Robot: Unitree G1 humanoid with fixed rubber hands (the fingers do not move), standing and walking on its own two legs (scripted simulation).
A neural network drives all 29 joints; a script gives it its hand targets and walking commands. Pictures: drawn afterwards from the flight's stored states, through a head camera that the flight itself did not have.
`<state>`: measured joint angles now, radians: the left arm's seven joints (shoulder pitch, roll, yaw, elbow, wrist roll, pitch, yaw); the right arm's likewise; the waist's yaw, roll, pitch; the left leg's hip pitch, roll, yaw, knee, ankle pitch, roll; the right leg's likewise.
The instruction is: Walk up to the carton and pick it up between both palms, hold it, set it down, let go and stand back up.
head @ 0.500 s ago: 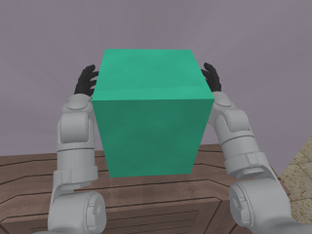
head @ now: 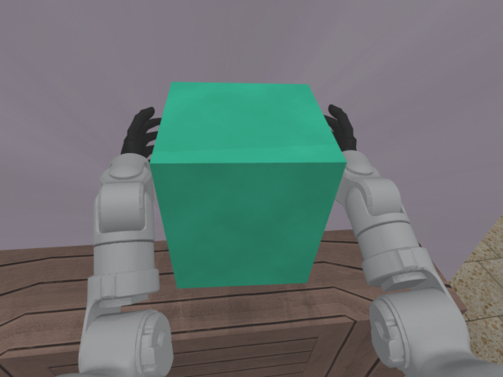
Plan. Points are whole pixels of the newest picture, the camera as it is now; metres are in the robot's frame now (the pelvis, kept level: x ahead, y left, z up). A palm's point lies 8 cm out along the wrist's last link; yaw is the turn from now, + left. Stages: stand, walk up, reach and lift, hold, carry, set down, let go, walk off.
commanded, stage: hold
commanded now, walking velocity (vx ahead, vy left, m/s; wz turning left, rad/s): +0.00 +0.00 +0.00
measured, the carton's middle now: (242, 187) +0.36 +0.01 +0.18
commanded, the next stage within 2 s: none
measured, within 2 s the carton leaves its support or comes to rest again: neither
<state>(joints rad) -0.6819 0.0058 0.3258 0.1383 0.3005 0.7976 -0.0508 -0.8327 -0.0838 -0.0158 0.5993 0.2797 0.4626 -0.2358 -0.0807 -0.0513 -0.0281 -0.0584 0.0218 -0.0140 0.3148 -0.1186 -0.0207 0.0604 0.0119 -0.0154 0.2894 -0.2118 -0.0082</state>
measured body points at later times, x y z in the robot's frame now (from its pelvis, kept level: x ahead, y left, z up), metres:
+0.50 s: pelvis +0.00 +0.00 +0.00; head -0.07 +0.02 +0.44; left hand +0.37 +0.17 +0.23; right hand +0.38 -0.14 +0.24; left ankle +0.04 +0.13 -0.75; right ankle -0.02 -0.11 -0.75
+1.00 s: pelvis +0.00 +0.00 +0.00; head -0.07 +0.03 +0.44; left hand +0.37 +0.17 +0.23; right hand +0.38 -0.14 +0.24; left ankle +0.04 +0.13 -0.75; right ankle -0.02 -0.11 -0.75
